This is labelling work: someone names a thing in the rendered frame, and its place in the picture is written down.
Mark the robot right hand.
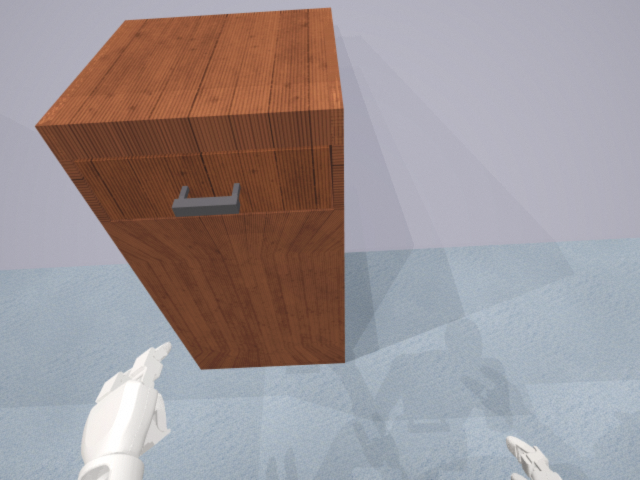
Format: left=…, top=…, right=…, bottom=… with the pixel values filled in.
left=506, top=436, right=562, bottom=480

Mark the handle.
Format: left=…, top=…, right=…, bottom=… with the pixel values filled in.
left=172, top=183, right=241, bottom=217

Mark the robot left forearm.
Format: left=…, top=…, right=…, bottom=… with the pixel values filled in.
left=78, top=453, right=144, bottom=480

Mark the drawer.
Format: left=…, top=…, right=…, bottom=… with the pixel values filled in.
left=74, top=145, right=331, bottom=220

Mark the cabinet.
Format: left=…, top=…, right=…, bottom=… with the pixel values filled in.
left=35, top=8, right=345, bottom=370

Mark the robot left hand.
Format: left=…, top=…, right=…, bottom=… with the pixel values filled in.
left=81, top=342, right=172, bottom=465

